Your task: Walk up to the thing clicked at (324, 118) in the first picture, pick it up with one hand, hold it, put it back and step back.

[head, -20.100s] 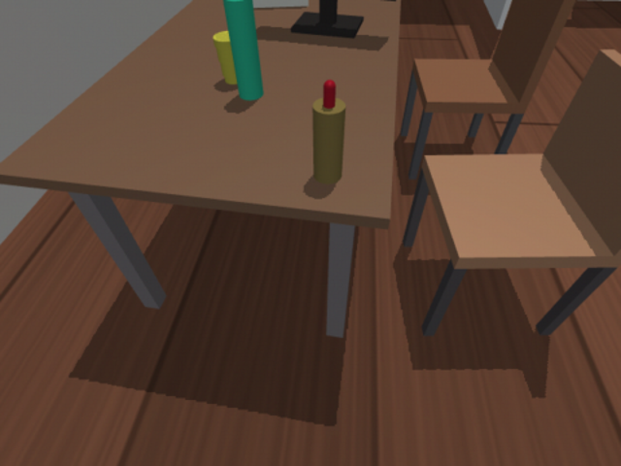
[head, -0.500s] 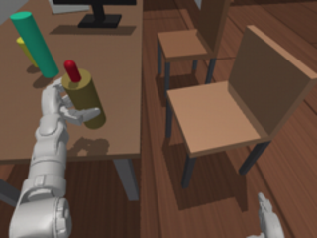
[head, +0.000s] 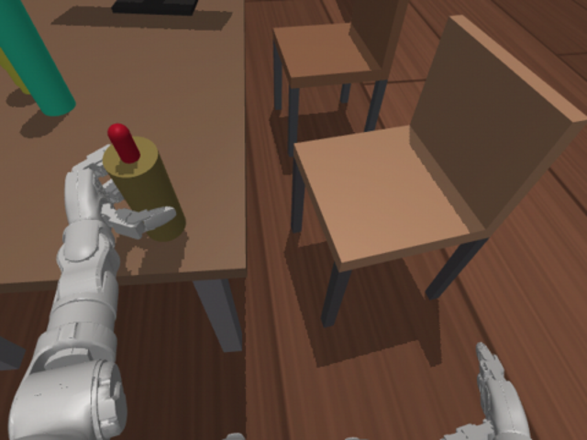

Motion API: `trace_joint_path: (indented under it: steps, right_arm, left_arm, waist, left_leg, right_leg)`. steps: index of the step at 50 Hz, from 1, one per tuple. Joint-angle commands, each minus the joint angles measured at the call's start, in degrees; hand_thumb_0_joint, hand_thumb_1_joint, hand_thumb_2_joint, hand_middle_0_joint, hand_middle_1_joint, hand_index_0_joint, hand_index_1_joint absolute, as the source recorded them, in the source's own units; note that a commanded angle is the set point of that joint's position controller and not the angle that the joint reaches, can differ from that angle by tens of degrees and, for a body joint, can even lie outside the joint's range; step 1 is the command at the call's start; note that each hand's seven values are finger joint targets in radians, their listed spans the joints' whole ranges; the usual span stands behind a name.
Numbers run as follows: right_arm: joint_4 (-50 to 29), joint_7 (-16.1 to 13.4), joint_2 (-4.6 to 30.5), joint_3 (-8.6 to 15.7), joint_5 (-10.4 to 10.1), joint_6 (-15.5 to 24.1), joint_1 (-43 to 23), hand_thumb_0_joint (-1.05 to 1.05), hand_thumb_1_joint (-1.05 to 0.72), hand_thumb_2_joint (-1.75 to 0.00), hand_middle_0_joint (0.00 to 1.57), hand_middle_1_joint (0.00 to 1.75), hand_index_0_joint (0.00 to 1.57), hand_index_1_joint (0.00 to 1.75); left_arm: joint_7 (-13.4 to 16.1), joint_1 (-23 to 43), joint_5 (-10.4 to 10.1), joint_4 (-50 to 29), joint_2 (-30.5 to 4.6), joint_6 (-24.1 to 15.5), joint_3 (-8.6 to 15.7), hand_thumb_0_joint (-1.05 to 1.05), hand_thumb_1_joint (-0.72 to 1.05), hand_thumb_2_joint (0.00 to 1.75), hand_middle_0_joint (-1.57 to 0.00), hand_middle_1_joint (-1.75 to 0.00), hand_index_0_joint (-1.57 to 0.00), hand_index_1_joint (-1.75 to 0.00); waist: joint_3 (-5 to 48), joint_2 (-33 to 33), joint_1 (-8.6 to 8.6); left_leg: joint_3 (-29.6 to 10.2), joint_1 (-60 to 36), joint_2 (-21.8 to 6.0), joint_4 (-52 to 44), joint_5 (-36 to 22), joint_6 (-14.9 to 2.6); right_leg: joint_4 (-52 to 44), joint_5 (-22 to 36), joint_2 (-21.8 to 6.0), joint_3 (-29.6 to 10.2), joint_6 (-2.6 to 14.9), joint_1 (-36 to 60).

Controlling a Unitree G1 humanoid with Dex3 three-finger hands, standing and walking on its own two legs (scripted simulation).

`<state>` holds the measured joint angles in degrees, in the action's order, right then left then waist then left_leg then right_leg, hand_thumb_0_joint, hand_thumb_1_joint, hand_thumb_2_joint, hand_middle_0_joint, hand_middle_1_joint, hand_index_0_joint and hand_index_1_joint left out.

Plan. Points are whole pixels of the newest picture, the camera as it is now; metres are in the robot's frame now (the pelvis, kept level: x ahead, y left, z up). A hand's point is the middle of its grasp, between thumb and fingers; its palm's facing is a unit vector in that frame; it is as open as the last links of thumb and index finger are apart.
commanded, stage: lower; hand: left
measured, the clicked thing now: (145, 185) +0.42 +0.20 +0.12
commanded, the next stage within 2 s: loosen in 0.40 s
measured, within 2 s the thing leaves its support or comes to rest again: rests again in 0.78 s
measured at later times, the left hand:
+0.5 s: hand (140, 201) +0.44 +0.22 +0.06, palm faces +0.23 -0.97 +0.00, open 9.9 cm
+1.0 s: hand (141, 198) +0.44 +0.22 +0.06, palm faces +0.23 -0.97 +0.01, open 13.4 cm
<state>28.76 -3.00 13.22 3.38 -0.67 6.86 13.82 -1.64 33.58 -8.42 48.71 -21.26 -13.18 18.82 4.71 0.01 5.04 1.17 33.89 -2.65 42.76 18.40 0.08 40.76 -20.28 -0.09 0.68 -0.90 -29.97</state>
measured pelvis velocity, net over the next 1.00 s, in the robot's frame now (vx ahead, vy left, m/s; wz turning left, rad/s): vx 0.00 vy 0.00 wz -0.01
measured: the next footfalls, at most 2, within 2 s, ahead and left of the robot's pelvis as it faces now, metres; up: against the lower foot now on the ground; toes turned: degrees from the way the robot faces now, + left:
none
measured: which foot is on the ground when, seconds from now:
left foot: down 0.00-1.00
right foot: down 0.00-1.00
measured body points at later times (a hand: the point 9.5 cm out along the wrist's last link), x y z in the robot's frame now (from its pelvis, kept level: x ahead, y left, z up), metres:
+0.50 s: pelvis +0.01 +0.00 -0.02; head +0.07 +0.02 +0.43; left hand +0.42 +0.28 +0.07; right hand +0.16 -0.26 -0.06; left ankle +0.03 +0.12 -0.71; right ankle +0.00 -0.13 -0.71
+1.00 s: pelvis +0.00 +0.00 -0.02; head +0.06 +0.02 +0.42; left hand +0.43 +0.27 +0.07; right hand +0.15 -0.26 -0.06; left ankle +0.03 +0.12 -0.71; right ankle +0.00 -0.13 -0.71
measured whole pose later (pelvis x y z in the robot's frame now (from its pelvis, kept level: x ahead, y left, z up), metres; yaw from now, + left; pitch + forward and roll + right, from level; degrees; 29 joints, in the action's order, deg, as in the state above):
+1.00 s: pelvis +0.00 +0.00 -0.02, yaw +0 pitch +13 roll -2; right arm 13.7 -0.6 13.4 3.3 0.1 0.6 20.3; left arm -2.0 35.0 -7.7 50.5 -21.1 -17.7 20.4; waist 6.4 0.1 5.7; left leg 1.1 43.0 -2.8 52.1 22.4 -0.3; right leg 50.0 -24.3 -0.1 0.5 -1.2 -39.0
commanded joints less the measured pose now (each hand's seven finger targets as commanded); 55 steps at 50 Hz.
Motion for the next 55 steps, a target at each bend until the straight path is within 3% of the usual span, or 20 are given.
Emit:
trace_joint_path:
  steps: [1,4,6,7,15,16,19,21,23,24,25,27,32,38,41,43,44,45,53,55]
  right_arm:
    - [-11.83,-0.24,9.50,4.75,0.27,2.37,-1.77,0.00,0.53,-0.05,0.05,0.05,0.05,0.05]
    - [-11.74,0.33,6.29,2.32,0.29,1.88,-0.79,0.00,0.53,-0.05,0.05,0.05,0.05,0.05]
    - [-12.31,0.03,8.38,4.16,0.12,1.59,0.32,0.00,0.53,-0.06,0.05,0.05,0.05,0.05]
    - [-13.20,0.30,7.06,2.83,0.24,1.41,0.31,0.00,0.53,-0.06,0.05,0.05,0.05,0.05]
    - [-17.12,0.65,8.28,4.19,0.38,0.09,2.98,0.00,0.52,-0.06,0.05,0.05,0.05,0.05]
    - [-18.07,0.92,7.24,2.93,0.40,0.07,1.95,0.00,0.52,-0.06,0.05,0.05,0.05,0.05]
    - [-19.20,0.92,8.84,4.71,0.47,-0.53,3.20,0.00,0.52,-0.06,0.05,0.05,0.05,0.05]
    - [-20.16,1.13,8.57,4.55,0.66,-0.66,3.61,0.00,0.52,-0.06,0.05,0.05,0.05,0.05]
    - [-20.09,1.23,7.85,4.36,0.58,-0.90,5.17,0.00,0.52,-0.06,0.05,0.05,0.05,0.05]
    - [-19.92,1.30,8.75,5.35,0.64,-0.95,4.74,0.00,0.52,-0.06,0.05,0.05,0.05,0.05]
    - [-20.36,1.46,7.48,3.78,0.71,-0.97,4.80,0.00,0.52,-0.06,0.05,0.05,0.05,0.05]
    - [-22.00,1.53,7.74,3.59,0.66,-1.08,4.58,0.00,0.52,-0.04,0.05,0.05,0.05,0.05]
    - [-23.07,1.62,8.75,4.63,0.93,-1.68,4.69,0.00,0.52,-0.04,0.05,0.05,0.05,0.05]
    - [-23.93,1.68,7.95,4.02,0.83,-2.07,4.81,0.00,0.52,-0.05,0.05,0.05,0.05,0.05]
    - [-23.92,1.57,8.93,4.78,0.88,-2.75,5.80,0.00,0.53,-0.05,0.05,0.05,0.05,0.05]
    - [-25.41,1.72,8.18,3.99,0.91,-2.81,4.84,0.00,0.53,-0.05,0.05,0.05,0.05,0.05]
    - [-24.25,1.81,8.28,4.21,1.01,-3.09,5.78,0.00,0.53,-0.05,0.05,0.05,0.05,0.05]
    - [-24.48,1.75,8.48,4.45,0.92,-3.20,5.22,0.00,0.53,-0.05,0.05,0.05,0.05,0.05]
    - [-25.33,1.65,7.96,3.75,0.86,-3.55,5.66,0.00,0.54,-0.05,0.05,0.05,0.05,0.05]
    - [-25.33,1.42,10.15,5.64,0.88,-3.62,4.72,0.00,0.55,-0.05,0.05,0.05,0.05,0.05]
  left_arm:
    - [-0.02,27.07,-1.81,-15.39,-15.21,-6.40,3.07,0.00,0.01,1.24,-1.31,-1.41,-1.32,-1.42]
    - [-0.25,26.89,-1.57,-14.74,-13.34,-6.95,1.94,0.00,0.02,1.23,-1.32,-1.40,-1.33,-1.42]
    - [-0.32,26.87,-1.66,-16.38,-15.30,-7.33,2.68,0.00,-0.01,1.22,-1.31,-1.39,-1.32,-1.41]
    - [-0.45,26.96,-1.68,-16.78,-13.78,-7.50,1.88,0.00,0.01,1.21,-1.32,-1.39,-1.32,-1.41]
    - [-0.15,24.62,-1.56,-16.64,-13.81,-8.20,2.78,0.00,0.00,1.19,-1.29,-1.37,-1.30,-1.38]
    - [-0.34,23.26,-1.60,-14.42,-12.00,-8.02,2.19,0.00,0.00,1.20,-1.30,-1.38,-1.31,-1.39]
    - [-0.23,22.77,-1.06,-14.03,-13.01,-8.34,2.40,0.00,-0.01,1.20,-1.31,-1.38,-1.32,-1.40]
    - [-0.15,25.99,-0.90,-17.64,-13.61,-9.04,2.35,0.00,0.00,1.21,-1.32,-1.39,-1.32,-1.41]
    - [-0.05,23.33,-0.62,-14.73,-12.89,-8.72,2.56,0.00,0.00,1.21,-1.33,-1.40,-1.34,-1.41]
    - [-0.28,22.28,-0.61,-11.33,-10.69,-8.34,1.55,0.00,-0.02,1.21,-1.34,-1.41,-1.35,-1.43]
    - [-0.48,20.97,-0.54,-10.93,-9.70,-8.27,0.74,0.00,-0.02,1.21,-1.34,-1.41,-1.35,-1.43]
    - [-0.34,23.93,-0.63,-13.15,-11.77,-8.72,1.86,0.00,-0.04,1.06,-1.32,-1.29,-1.37,-1.29]
    - [-0.37,24.44,-0.49,-12.50,-11.31,-8.69,1.52,0.00,-0.30,0.66,-1.12,-1.02,-1.17,-0.97]
    - [-0.06,25.51,-0.44,-12.82,-11.54,-8.62,1.83,0.00,-0.46,0.41,-0.76,-0.64,-0.77,-0.63]
    - [-0.04,22.23,-0.18,-9.00,-13.15,-7.87,3.62,0.00,-0.49,0.33,-0.64,-0.52,-0.66,-0.52]
    - [-0.30,23.05,-0.20,-9.20,-11.00,-7.94,2.12,0.00,-0.50,0.29,-0.59,-0.46,-0.60,-0.46]
    - [-0.20,25.43,-0.04,-13.10,-13.34,-8.56,3.06,0.00,-0.51,0.27,-0.55,-0.43,-0.56,-0.42]
    - [-0.18,23.80,-0.12,-8.89,-12.99,-8.16,3.53,0.00,-0.50,0.24,-0.52,-0.39,-0.53,-0.39]
    - [0.09,24.98,-0.03,-11.74,-12.96,-8.59,3.00,0.00,-0.56,0.06,-0.24,-0.12,-0.24,-0.13]
    - [-0.25,23.52,0.16,-8.81,-13.91,-8.32,3.20,0.00,-0.61,0.10,-0.15,-0.14,-0.16,-0.14]
  waist:
    - [22.95,-4.69,0.15]
    - [21.63,-4.71,-0.26]
    - [24.71,-5.89,0.12]
    - [24.79,-6.19,0.02]
    - [26.34,-5.06,0.08]
    - [25.07,-3.36,0.14]
    - [23.01,-4.53,0.59]
    - [24.35,-6.65,0.41]
    - [22.55,-4.63,0.46]
    - [21.63,-3.89,1.29]
    - [21.40,-3.30,1.07]
    - [22.60,-3.92,0.47]
    - [23.03,-4.86,0.67]
    - [22.44,-4.20,0.72]
    - [22.04,-3.16,0.18]
    - [22.32,-2.05,0.66]
    - [24.49,-4.52,0.41]
    - [22.07,-4.15,0.03]
    - [22.84,-4.17,0.27]
    - [21.77,-3.14,0.90]
  left_leg:
    - [-1.23,-16.19,0.79,-2.21,-13.42,-1.10]
    - [-1.05,-13.42,1.01,-1.14,-12.80,-1.27]
    - [-0.97,-15.58,0.94,-0.16,-15.08,-1.38]
    - [-1.10,-15.77,0.84,0.08,-15.87,-1.28]
    - [-1.34,-14.80,0.71,2.86,-22.37,-1.40]
    - [-1.39,-12.97,0.69,2.94,-21.02,-1.61]
    - [-1.36,-12.35,0.72,2.55,-18.61,-1.36]
    - [-1.58,-13.51,0.57,2.35,-16.69,-0.94]
    - [-1.35,-11.48,0.76,2.46,-14.78,-1.27]
    - [-1.55,-10.96,0.58,2.45,-14.14,-1.22]
    - [-1.37,-10.35,0.73,2.89,-14.47,-1.48]
    - [-1.44,-10.38,0.80,2.82,-13.69,-1.39]
    - [-1.76,-10.74,0.55,2.90,-13.36,-0.96]
    - [-1.88,-9.62,0.49,2.41,-9.36,-0.88]
    - [-1.24,-7.63,0.96,3.36,-11.53,-1.25]
    - [-1.32,-7.65,0.88,3.36,-11.53,-1.37]
    - [-1.28,-8.55,0.85,3.89,-12.90,-1.30]
    - [-1.11,-7.72,1.06,3.36,-11.33,-1.15]
    - [-1.34,-7.77,0.88,2.93,-8.62,-1.07]
    - [-1.30,-7.01,0.77,3.25,-9.11,-1.20]
  right_leg:
    - [-3.70,13.89,1.04,0.83,1.29,1.39]
    - [-2.75,13.77,0.91,0.62,1.21,0.58]
    - [-1.93,15.46,0.84,0.41,1.23,0.45]
    - [-1.47,15.69,0.99,0.63,1.30,0.14]
    - [1.09,21.15,0.95,0.74,1.06,0.99]
    - [1.03,20.51,0.89,0.71,0.97,0.51]
    - [1.32,18.07,1.07,0.86,1.20,-1.17]
    - [1.60,15.32,1.08,1.06,1.53,-2.50]
    - [1.46,14.85,1.01,0.94,1.35,-2.32]
    - [1.64,14.08,1.20,1.08,1.44,-3.85]
    - [1.57,14.93,1.13,0.93,1.23,-3.63]
    - [1.96,13.84,1.10,1.05,1.41,-3.23]
    - [2.66,12.98,1.26,1.19,1.65,-4.43]
    - [2.57,9.99,1.34,1.15,1.70,-4.91]
    - [2.56,12.58,1.17,0.75,1.39,-3.51]
    - [2.71,12.66,1.35,0.76,1.37,-3.81]
    - [3.14,13.58,1.17,0.60,1.43,-3.81]
    - [2.94,11.95,1.22,0.75,1.52,-4.04]
    - [2.95,9.72,1.35,0.75,1.62,-4.40]
    - [2.88,10.27,1.46,0.66,1.49,-5.02]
